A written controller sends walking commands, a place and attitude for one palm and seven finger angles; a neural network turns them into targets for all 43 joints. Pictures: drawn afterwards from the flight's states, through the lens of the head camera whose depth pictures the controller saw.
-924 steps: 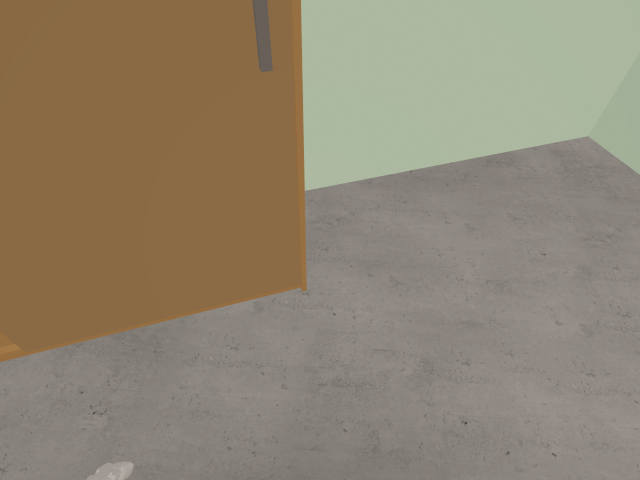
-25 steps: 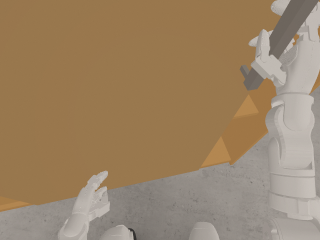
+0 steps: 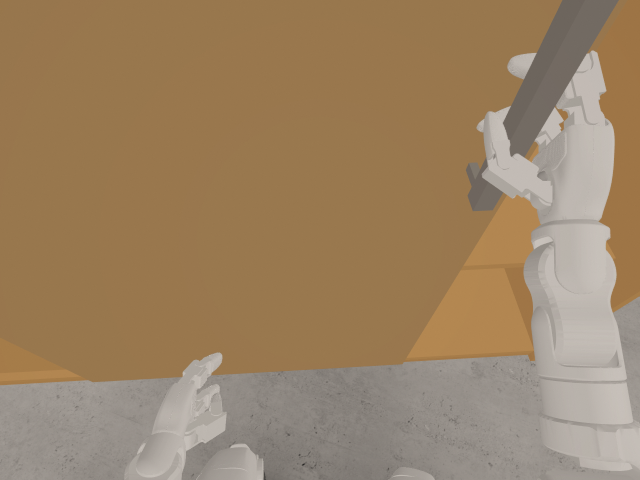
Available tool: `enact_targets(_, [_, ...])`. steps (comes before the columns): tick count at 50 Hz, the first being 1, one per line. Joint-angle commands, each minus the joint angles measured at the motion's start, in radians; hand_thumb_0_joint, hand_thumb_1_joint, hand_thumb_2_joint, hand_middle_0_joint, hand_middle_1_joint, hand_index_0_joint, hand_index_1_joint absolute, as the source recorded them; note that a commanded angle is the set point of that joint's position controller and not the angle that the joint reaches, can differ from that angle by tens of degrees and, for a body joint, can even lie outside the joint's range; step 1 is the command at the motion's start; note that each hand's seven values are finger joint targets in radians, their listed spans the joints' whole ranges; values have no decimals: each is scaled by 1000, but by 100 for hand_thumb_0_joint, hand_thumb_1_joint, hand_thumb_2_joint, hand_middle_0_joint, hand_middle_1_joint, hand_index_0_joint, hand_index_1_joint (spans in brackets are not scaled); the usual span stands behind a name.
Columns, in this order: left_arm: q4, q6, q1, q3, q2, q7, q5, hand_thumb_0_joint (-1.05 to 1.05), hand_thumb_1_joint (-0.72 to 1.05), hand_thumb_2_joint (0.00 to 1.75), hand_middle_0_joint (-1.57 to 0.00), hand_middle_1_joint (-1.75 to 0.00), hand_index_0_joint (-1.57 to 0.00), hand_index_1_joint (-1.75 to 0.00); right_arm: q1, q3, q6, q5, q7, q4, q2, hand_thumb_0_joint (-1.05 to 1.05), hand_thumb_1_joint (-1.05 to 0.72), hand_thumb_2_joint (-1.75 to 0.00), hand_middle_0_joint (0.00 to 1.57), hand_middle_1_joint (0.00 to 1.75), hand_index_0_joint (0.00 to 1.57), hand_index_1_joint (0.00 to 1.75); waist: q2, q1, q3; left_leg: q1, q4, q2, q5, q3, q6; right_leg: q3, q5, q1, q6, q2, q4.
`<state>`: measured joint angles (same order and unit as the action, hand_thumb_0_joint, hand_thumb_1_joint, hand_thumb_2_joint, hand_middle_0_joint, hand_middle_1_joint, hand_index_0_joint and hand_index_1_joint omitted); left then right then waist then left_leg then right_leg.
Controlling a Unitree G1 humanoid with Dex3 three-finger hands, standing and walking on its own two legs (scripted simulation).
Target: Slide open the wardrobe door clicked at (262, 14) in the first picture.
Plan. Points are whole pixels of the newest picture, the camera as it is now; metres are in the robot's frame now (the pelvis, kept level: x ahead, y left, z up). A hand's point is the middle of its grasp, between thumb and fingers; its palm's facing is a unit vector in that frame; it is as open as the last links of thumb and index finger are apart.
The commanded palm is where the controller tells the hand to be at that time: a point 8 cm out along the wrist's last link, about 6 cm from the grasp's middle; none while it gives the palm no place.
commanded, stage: step sideways, sliding the door along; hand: right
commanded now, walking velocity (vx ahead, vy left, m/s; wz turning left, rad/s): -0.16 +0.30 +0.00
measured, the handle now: (520, 100) +0.40 -0.19 +0.24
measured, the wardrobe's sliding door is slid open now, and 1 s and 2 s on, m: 0.41 0.53 0.53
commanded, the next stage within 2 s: stop walking and hold the door there in 0.80 s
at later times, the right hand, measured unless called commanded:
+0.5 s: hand (353, 158) +0.36 -0.04 +0.22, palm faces +0.23 +0.97 -0.05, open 6.6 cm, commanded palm +0.34 -0.04 +0.20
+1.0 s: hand (349, 154) +0.37 -0.04 +0.22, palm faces +0.53 +0.83 -0.15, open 7.2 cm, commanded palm +0.32 -0.07 +0.19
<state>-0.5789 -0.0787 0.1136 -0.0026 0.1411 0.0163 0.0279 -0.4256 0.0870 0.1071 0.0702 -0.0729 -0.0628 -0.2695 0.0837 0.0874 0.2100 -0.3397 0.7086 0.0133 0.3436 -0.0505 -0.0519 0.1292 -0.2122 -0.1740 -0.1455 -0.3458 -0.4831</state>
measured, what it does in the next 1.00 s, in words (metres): steps to the left: left foot, then right foot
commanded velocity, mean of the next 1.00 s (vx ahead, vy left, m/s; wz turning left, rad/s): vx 0.09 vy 0.23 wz -0.02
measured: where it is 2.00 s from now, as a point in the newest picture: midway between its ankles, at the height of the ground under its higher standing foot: outside the picture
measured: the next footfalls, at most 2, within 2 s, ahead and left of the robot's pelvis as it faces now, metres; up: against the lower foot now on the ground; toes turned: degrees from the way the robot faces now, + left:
left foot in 0.06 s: +0.07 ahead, +0.19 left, +0.00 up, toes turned +4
right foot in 0.26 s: +0.03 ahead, -0.02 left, +0.00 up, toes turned -8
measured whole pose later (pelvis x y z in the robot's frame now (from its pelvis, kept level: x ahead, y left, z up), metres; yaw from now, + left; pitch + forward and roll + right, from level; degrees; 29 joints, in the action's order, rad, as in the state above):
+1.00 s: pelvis -0.04 +0.30 -0.01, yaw +0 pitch -2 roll +5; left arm -0.64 -0.01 0.12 0.00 0.21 -0.02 0.06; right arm -0.74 0.36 0.08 0.07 -0.08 0.48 -0.56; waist 0.05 0.10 0.20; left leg -0.44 0.82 0.03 0.35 -0.09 -0.05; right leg 0.06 -0.24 -0.26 -0.12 -0.30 -0.56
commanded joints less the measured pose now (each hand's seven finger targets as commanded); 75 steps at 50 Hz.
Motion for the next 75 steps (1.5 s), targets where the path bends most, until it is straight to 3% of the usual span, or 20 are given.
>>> enact_targets(1, [132,-74,-76,53,142,-20,42,0,90,90,-20,-30,-20,-30,-426,-26,104,-16,18,-275,-97,0,-90,-90,45,140,45,140,35,-86,-464,238,-347,7,-369,-39,11,35,184,91,177,94,-217])
enact_targets(3, [135,-80,-152,24,96,-42,20,0,90,90,-20,-30,-20,-30,-438,13,100,-22,-8,-295,-166,0,-90,-90,45,140,45,140,-255,-57,-428,254,-315,274,-975,183,121,3,-468,-227,99,248,-534])
enact_targets(5, [104,-72,-142,53,131,-59,16,0,90,90,-20,-30,-20,-30,-454,57,92,-2,-21,-374,-186,0,-90,-90,45,140,45,140,-492,-42,-538,313,-259,320,-923,305,223,-145,-492,-274,100,276,-736])
enact_targets(10, [59,-6,-86,44,144,-85,1,0,90,90,-20,-30,-20,-30,-464,155,121,-3,-46,-282,-217,0,-90,-90,45,140,45,140,-299,-78,-604,340,-149,217,-817,124,189,-14,-176,-108,105,281,-187])
enact_targets(12, [61,-4,-47,63,177,-94,1,0,90,90,-20,-30,-20,-30,-508,112,129,6,-30,-243,-192,0,-90,-90,45,140,45,140,-122,-111,-607,28,-5,146,-447,83,109,-132,153,217,168,133,70])
enact_targets(13, [79,-15,-58,81,227,-85,-2,0,90,90,-20,-30,-20,-30,-548,73,128,17,-15,-237,-150,0,-90,-90,45,140,45,140,222,-97,-597,-239,203,5,87,28,16,-504,604,355,318,-198,126])
enact_targets(14, [70,-24,-77,63,188,-52,-5,0,90,90,-20,-30,-20,-30,-605,58,129,0,0,-179,-143,0,-90,-90,45,140,45,140,131,-78,-624,-208,412,-9,182,140,36,-554,519,326,346,-265,142])
enact_targets(21, [53,8,-28,76,234,-50,5,0,90,90,-20,-30,-20,-30,-707,8,61,-8,18,-52,-129,0,-90,-90,45,140,45,140,164,-93,-485,-120,240,35,-3,4,10,-137,357,138,270,-76,102])
enact_targets(28, [69,-13,-21,43,209,-54,47,0,90,90,-20,-30,-20,-30,-868,-179,31,22,20,51,50,0,-90,-90,45,140,45,140,250,-112,-535,224,-241,-33,-58,-110,13,-83,266,69,213,34,-74])
enact_targets(33, [22,1,-57,41,198,-90,50,0,90,90,-20,-30,-20,-30,-928,-37,21,4,-28,103,-186,0,-90,-90,45,140,45,140,-423,-63,-488,480,-232,308,-828,214,234,-59,-380,-405,136,248,-570])
enact_targets(36, [-27,9,2,40,202,-101,39,0,90,90,-20,-30,-20,-30,-943,-75,36,36,-40,48,-82,0,-90,-90,45,140,45,140,-133,-144,-546,273,84,192,-711,-35,127,-12,27,39,155,217,33])
enact_targets(38, [11,5,7,76,242,-65,33,0,90,90,-20,-30,-20,-30,-940,-107,52,60,-18,17,-26,0,-90,-90,45,140,45,140,243,-132,-681,-247,448,22,260,52,34,-536,838,534,345,-227,24])
enact_targets(39, [17,10,-16,70,242,-26,48,0,90,90,-20,-30,-20,-30,-1028,-105,54,39,7,10,-34,0,-90,-90,45,140,45,140,94,-134,-658,-242,492,37,237,120,50,-455,603,442,338,-201,23])
enact_targets(45, [38,18,-3,96,253,-27,43,0,90,90,-20,-30,-20,-30,-908,-55,31,20,20,36,-130,0,-90,-90,45,140,45,140,271,-114,-530,-153,285,37,53,-17,12,-111,559,269,283,-77,24])
enact_targets(46, [-26,34,52,101,314,-57,24,0,90,90,-20,-30,-20,-30,-657,478,31,-41,-26,424,-698,0,-90,-90,45,140,45,140,274,-80,-541,-113,251,2,41,-60,-9,-33,590,223,270,-47,29])
enact_targets(49, [41,27,36,67,275,-52,34,0,90,90,-20,-30,-20,-30,-663,335,83,-37,15,384,-570,0,-90,-90,45,140,45,140,345,-73,-507,85,-73,-41,-99,-123,-7,34,404,102,194,25,-88])
enact_targets(55, [50,-17,-2,41,260,-91,48,0,90,90,-20,-30,-20,-30,-517,542,58,-49,-18,484,-817,0,-90,-90,45,140,45,140,-410,-52,-531,397,-264,380,-830,428,189,-195,-413,-410,109,303,-756])
enact_targets(64, [-14,-2,29,50,296,-116,29,0,90,90,-20,-30,-20,-30,-432,535,97,-70,-51,537,-735,0,-90,-90,45,140,45,140,-247,-84,-523,213,-247,284,-604,129,137,-84,-74,-61,116,323,-90])
enact_targets(69, [22,7,70,59,315,-110,17,0,90,90,-20,-30,-20,-30,-409,456,122,-72,-46,489,-673,0,-90,-90,45,140,45,140,230,-90,-419,-28,139,13,173,12,47,-365,359,-12,247,-3,214])
enact_targets(75, [10,-16,120,50,309,-121,21,0,90,90,-20,-30,-20,-30,-378,442,88,-62,-44,504,-674,0,-90,-90,45,140,45,140,164,-91,-415,8,-29,5,49,-20,26,-194,414,72,253,79,133])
